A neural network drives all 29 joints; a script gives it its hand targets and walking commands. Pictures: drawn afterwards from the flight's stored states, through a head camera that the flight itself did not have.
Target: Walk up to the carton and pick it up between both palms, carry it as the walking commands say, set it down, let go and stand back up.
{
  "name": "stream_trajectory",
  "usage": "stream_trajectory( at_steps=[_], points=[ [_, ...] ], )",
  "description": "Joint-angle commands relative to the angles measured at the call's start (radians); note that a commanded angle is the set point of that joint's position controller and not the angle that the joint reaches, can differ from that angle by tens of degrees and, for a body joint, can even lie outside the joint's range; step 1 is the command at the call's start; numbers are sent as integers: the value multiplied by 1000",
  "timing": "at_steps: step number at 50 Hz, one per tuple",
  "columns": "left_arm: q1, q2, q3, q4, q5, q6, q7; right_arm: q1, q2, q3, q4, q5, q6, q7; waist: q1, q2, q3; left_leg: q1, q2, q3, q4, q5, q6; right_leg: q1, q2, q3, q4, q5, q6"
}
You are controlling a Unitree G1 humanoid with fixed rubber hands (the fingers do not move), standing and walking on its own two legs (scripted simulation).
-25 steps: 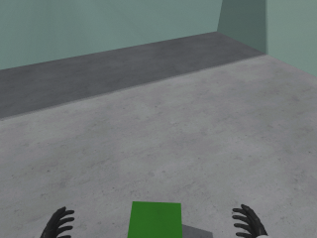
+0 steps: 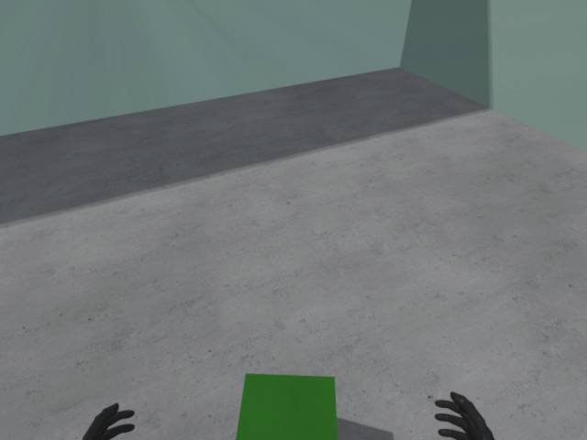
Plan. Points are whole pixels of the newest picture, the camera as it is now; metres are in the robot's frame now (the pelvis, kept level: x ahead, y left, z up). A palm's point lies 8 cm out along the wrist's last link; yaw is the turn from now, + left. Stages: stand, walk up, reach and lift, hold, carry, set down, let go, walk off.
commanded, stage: stand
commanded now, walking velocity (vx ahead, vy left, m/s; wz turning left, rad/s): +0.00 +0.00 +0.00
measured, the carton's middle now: (289, 429) +0.36 +0.02 -0.62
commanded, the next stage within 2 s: none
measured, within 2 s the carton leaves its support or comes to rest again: neither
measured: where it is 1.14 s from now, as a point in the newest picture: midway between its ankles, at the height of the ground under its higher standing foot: outside the picture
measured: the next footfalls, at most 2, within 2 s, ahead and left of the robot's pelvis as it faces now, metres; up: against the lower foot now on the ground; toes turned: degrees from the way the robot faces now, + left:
none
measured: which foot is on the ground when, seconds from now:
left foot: down 0.00-1.00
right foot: down 0.00-1.00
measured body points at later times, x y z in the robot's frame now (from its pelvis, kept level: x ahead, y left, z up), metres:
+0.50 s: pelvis -0.01 +0.00 +0.00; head -0.07 +0.00 +0.45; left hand +0.13 +0.29 -0.07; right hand +0.13 -0.26 -0.10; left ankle +0.02 +0.12 -0.72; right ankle -0.02 -0.12 -0.72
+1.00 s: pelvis -0.02 +0.00 +0.00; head -0.08 +0.00 +0.45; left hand +0.10 +0.30 -0.08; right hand +0.11 -0.26 -0.10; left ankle +0.02 +0.12 -0.72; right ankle -0.02 -0.12 -0.72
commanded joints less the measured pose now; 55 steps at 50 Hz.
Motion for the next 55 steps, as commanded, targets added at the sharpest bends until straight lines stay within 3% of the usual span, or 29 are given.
stream_trajectory(
  at_steps=[1, 2, 4, 5, 7, 10, 11, 14, 15, 17, 19, 20, 21, 22, 24, 29, 30, 31, 32, 36, 37, 38, 39, 41, 42, 44, 51, 53, 55],
  points=[
    [-23, 225, 75, -48, 114, -80, 28, -31, -278, -65, -57, -75, -58, -3, 15, -28, 44, -41, 81, -114, -180, 120, 46, -160, -68, 104, -206, 158, -48],
    [-31, 224, 60, -47, 115, -73, 34, -42, -239, -44, -76, -82, -65, -4, 23, 9, 62, -75, 91, -130, -189, 84, 62, -139, -68, 112, -202, 149, -51],
    [-42, 207, 64, -46, 123, -72, 26, -73, -239, -52, -70, -63, -67, -2, 9, -52, 35, -42, 88, -116, -181, 62, 41, -154, -75, 102, -224, 95, -61],
    [-35, 230, 72, -30, 131, -77, 29, -55, -271, -59, -71, -76, -58, -6, 4, 9, 34, -64, 87, -125, -202, 37, 46, -120, -75, 107, -218, 106, -60],
    [-39, 188, 50, -40, 123, -77, 22, -69, -273, -65, -67, -78, -76, 3, 4, -59, 15, -31, 73, -98, -183, 40, 43, -148, -92, 110, -221, 80, -63],
    [-42, 224, 59, -39, 123, -71, 29, -52, -266, -58, -51, -70, -77, -6, 7, 21, 18, -38, 92, -147, -228, -23, 49, -132, -55, 94, -201, 129, -49],
    [-10, 199, 58, -35, 107, -75, 25, -26, -275, -54, -37, -70, -80, -4, 31, 20, 60, -76, 105, -160, -220, 7, 61, -121, -64, 85, -195, 150, -58],
    [-78, 178, 40, -44, 124, -89, 26, -81, -281, -61, -44, -68, -70, 2, 1, -102, 115, -18, 103, -136, -200, 106, 45, -184, -73, 100, -228, 120, -55],
    [-8, 202, 53, -39, 116, -80, 32, -52, -274, -62, -44, -73, -70, 1, 19, 19, 56, -49, 100, -138, -168, 144, 53, -113, -86, 119, -223, 181, -57],
    [-40, 209, 43, -21, 120, -95, 33, -75, -250, -50, -24, -68, -63, -1, 16, -98, 29, -40, 84, -113, -159, 126, 64, -113, -84, 106, -232, 178, -54],
    [-7, 209, 56, 5, 113, -91, 27, -35, -292, -51, 0, -70, -68, -4, 22, 5, 86, -24, 80, -99, -156, 229, 54, -134, -96, 139, -216, 294, -60],
    [-21, 206, 47, -9, 126, -83, 27, -47, -278, -58, -18, -66, -57, -14, -6, -38, 79, -26, 81, -107, -149, 243, 57, -110, -99, 123, -206, 362, -63],
    [-50, 189, 36, -38, 109, -86, 29, -73, -278, -58, -36, -64, -60, -16, 8, -87, 19, -28, 98, -129, -152, 192, 62, -98, -90, 107, -198, 275, -55],
    [-12, 197, 47, -24, 105, -98, 28, -79, -273, -51, -35, -71, -69, -10, 25, -25, 41, -12, 96, -112, -154, 199, 61, -111, -87, 107, -201, 291, -54],
    [-38, 234, 52, 2, 115, -93, 30, -75, -297, -58, -5, -71, -62, -14, 10, -52, 32, 10, 94, -111, -161, 240, 51, -125, -86, 96, -206, 312, -42],
    [-25, 238, 50, 9, 101, -91, 27, -48, -257, -38, -13, -61, -55, -13, 6, 37, 111, -68, 93, -130, -219, 56, 72, -136, -82, 117, -227, 170, -58],
    [-25, 242, 45, 19, 111, -92, 25, -41, -259, -44, -9, -63, -59, -11, 2, -62, 139, -83, 90, -119, -192, 52, 66, -167, -87, 121, -244, 99, -63],
    [-51, 210, 42, 16, 113, -99, 27, -75, -284, -49, -5, -68, -59, -5, 10, -71, 152, -84, 74, -105, -176, 68, 54, -174, -115, 164, -290, 45, -69],
    [-8, 234, 48, 28, 117, -94, 20, -22, -303, -57, 9, -69, -64, -10, -2, 7, 140, -47, 74, -92, -183, 50, 69, -167, -121, 156, -288, 145, -76],
    [-30, 226, 48, 17, 112, -95, 19, -74, -310, -54, 7, -58, -61, -3, 33, -62, 135, -65, 92, -128, -215, 17, 52, -155, -72, 109, -244, 85, -56],
    [-46, 225, 47, 38, 117, -85, 23, -93, -311, -66, 9, -64, -60, -8, -4, -27, 146, -59, 84, -145, -243, -28, 64, -180, -72, 108, -241, 86, -52],
    [-37, 241, 52, 22, 113, -96, 22, -98, -277, -45, 12, -68, -54, -15, 27, -21, 218, -127, 84, -145, -221, 1, 68, -170, -70, 104, -220, 141, -56],
    [-43, 242, 54, 54, 111, -93, 20, -99, -263, -42, 13, -66, -57, -10, 11, 12, 156, -83, 92, -131, -218, 34, 69, -151, -90, 119, -237, 131, -52],
    [-41, 226, 39, 45, 121, -92, 21, -52, -272, -36, 19, -48, -65, -21, 3, -78, 189, -101, 81, -140, -220, 43, 59, -153, -84, 115, -252, 137, -59],
    [-10, 236, 44, 49, 107, -90, 19, -9, -289, -34, 43, -66, -73, -17, 4, 3, 84, -62, 68, -109, -195, 65, 72, -98, -98, 136, -249, 174, -59],
    [-59, 248, 42, 53, 115, -98, 22, -56, -302, -55, 23, -46, -57, -10, -10, -92, 139, -42, 62, -100, -192, 56, 55, -187, -91, 131, -280, 54, -50],
    [-45, 214, 34, 55, 109, -89, 28, -67, -301, -43, 42, -51, -59, -6, -4, -15, 216, -120, 103, -168, -245, -11, 62, -165, -85, 105, -241, 108, -54],
    [-32, 254, 41, 70, 107, -85, 26, -120, -272, -27, 39, -71, -51, -11, 31, 53, 222, -164, 87, -152, -258, -121, 67, -137, -75, 102, -243, 76, -46],
    [-20, 232, 35, 80, 113, -83, 27, -99, -316, -54, 35, -63, -65, -13, 11, -62, 206, -136, 85, -167, -226, -57, 78, -141, -89, 139, -268, 31, -69]
  ],
)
